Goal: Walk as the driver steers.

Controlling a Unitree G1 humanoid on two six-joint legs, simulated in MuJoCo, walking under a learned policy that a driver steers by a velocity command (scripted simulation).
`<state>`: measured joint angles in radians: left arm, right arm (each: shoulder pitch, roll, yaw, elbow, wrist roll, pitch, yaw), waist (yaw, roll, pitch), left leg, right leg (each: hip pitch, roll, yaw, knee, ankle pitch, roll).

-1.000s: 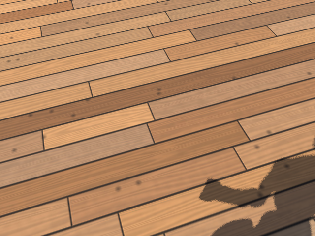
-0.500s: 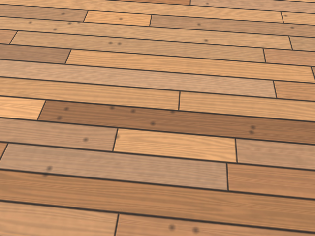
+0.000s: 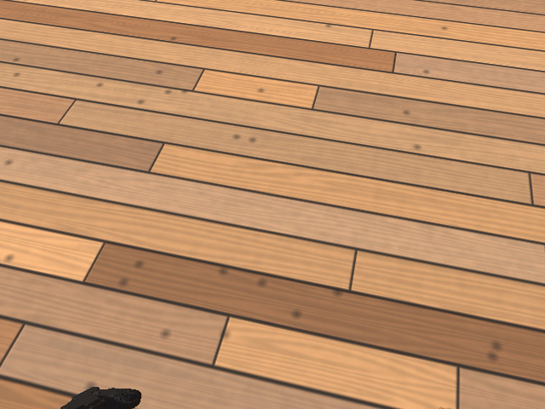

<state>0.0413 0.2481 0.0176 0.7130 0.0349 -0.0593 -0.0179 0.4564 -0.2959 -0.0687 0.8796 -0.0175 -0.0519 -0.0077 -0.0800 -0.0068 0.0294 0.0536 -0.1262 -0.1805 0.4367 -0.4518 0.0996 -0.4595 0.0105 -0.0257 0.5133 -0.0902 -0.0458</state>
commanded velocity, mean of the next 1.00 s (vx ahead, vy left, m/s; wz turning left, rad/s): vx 0.50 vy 0.00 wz -0.44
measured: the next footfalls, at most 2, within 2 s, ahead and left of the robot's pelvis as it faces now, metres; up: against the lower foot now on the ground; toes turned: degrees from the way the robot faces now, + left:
left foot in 0.50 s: +0.44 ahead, +0.06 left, +0.00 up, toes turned -16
right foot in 1.02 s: +0.60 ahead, -0.25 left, +0.00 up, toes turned -37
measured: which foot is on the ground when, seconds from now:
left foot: down 0.00-0.02, up 0.04-0.48, down 0.50-1.00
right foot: down 0.00-0.52, up 0.54-1.00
